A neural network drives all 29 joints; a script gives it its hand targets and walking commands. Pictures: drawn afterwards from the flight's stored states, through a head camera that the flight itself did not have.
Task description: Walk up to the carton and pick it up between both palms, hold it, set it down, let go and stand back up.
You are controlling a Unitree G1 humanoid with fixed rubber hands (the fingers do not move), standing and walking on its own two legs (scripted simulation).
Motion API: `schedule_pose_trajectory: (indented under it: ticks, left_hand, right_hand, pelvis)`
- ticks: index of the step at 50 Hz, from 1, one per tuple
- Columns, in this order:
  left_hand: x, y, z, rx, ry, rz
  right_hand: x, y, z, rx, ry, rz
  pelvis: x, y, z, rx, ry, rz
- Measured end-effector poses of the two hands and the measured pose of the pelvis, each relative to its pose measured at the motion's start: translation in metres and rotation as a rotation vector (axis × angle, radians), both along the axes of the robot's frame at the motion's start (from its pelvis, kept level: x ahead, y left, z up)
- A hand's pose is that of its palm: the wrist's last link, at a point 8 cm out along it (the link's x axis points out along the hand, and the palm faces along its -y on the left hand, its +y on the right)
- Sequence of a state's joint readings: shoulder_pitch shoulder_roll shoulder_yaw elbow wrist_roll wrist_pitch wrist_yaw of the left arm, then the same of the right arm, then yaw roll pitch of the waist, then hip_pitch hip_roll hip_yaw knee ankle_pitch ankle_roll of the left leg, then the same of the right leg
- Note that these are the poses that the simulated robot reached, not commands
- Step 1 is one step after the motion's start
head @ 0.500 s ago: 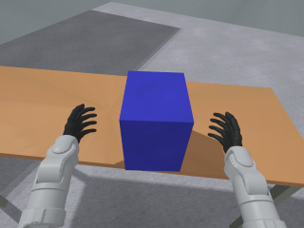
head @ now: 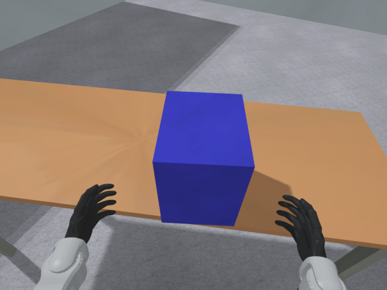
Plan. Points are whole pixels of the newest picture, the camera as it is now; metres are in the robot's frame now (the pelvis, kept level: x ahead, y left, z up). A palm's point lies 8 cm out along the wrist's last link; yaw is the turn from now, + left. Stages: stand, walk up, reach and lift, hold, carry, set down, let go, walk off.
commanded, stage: set down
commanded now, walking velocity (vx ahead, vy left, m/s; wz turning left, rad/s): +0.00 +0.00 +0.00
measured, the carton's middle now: (201, 159) +0.41 +0.02 +0.04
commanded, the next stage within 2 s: let go in 1.18 s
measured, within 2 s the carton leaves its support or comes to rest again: neither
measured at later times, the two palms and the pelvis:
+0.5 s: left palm (79, 260) +0.18 +0.24 -0.01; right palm (305, 275) +0.19 -0.19 -0.01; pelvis +0.01 +0.00 +0.00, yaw +0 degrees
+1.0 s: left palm (86, 279) +0.16 +0.23 -0.06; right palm out of the picture +0.17 -0.21 -0.06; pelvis +0.01 +0.00 +0.00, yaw +0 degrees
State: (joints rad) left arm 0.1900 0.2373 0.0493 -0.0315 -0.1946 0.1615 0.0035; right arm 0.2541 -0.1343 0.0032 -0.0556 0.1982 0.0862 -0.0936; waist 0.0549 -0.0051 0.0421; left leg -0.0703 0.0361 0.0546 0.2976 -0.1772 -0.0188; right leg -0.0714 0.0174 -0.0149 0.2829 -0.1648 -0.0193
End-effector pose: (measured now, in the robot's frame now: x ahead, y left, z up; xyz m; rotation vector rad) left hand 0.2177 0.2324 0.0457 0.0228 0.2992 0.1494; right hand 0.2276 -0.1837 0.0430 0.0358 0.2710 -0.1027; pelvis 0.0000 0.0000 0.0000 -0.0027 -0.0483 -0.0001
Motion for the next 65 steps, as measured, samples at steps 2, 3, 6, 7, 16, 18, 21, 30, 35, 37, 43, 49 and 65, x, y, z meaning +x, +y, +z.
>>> schedule_pose_trajectory:
  ticks: [2, 3, 6, 7, 16, 18, 21, 30, 35, 37, 43, 49, 65]
  left_hand:
    - [-0.005, 0.000, -0.004, 0.004, 0.005, 0.000]
    - [-0.007, 0.000, -0.007, 0.005, 0.010, 0.000]
    - [-0.015, 0.000, -0.014, 0.008, 0.031, 0.000]
    - [-0.017, 0.000, -0.017, 0.009, 0.039, -0.001]
    - [-0.034, 0.002, -0.035, 0.025, 0.115, -0.001]
    - [-0.035, 0.003, -0.037, 0.030, 0.126, -0.002]
    - [-0.037, 0.004, -0.043, 0.036, 0.152, -0.004]
    - [-0.046, 0.005, -0.064, 0.049, 0.245, -0.005]
    - [-0.050, 0.004, -0.075, 0.056, 0.290, -0.005]
    - [-0.051, 0.004, -0.078, 0.061, 0.306, -0.007]
    - [-0.054, 0.003, -0.091, 0.073, 0.367, -0.014]
    - [-0.059, 0.001, -0.102, 0.083, 0.424, -0.022]
    - [-0.060, -0.005, -0.125, 0.101, 0.542, -0.032]
  right_hand:
    - [-0.005, 0.000, -0.005, -0.003, 0.012, 0.001]
    - [-0.007, -0.001, -0.007, -0.005, 0.020, 0.002]
    - [-0.014, -0.001, -0.015, -0.014, 0.042, 0.002]
    - [-0.016, -0.001, -0.017, -0.016, 0.049, 0.001]
    - [-0.028, -0.003, -0.036, -0.038, 0.102, 0.000]
    - [-0.030, -0.003, -0.040, -0.042, 0.112, 0.002]
    - [-0.032, -0.003, -0.046, -0.052, 0.133, 0.005]
    - [-0.042, -0.010, -0.067, -0.081, 0.213, 0.014]
    - [-0.047, -0.016, -0.077, -0.099, 0.251, 0.016]
    - [-0.049, -0.018, -0.081, -0.104, 0.265, 0.018]
    - [-0.054, -0.024, -0.094, -0.120, 0.312, 0.027]
    - [-0.059, -0.030, -0.106, -0.139, 0.355, 0.034]
    - [-0.068, -0.042, -0.128, -0.179, 0.450, 0.060]
  pelvis:
    - [0.002, 0.000, 0.000, 0.000, 0.001, 0.000]
    - [0.003, 0.001, 0.000, -0.001, 0.001, 0.000]
    - [0.005, 0.001, 0.000, -0.001, 0.003, 0.000]
    - [0.006, 0.002, 0.000, -0.002, 0.003, 0.000]
    - [0.009, 0.004, 0.000, -0.003, 0.000, 0.000]
    - [0.010, 0.004, 0.000, -0.003, 0.000, 0.000]
    - [0.010, 0.004, 0.000, -0.003, -0.002, -0.001]
    - [0.010, 0.004, 0.000, -0.003, -0.007, -0.002]
    - [0.010, 0.003, 0.000, -0.002, -0.006, -0.003]
    - [0.010, 0.003, -0.001, -0.002, -0.006, -0.003]
    - [0.010, 0.001, -0.001, -0.001, -0.008, -0.003]
    - [0.009, 0.000, -0.002, -0.002, -0.011, 0.000]
    - [0.005, -0.005, -0.003, 0.002, -0.011, 0.001]
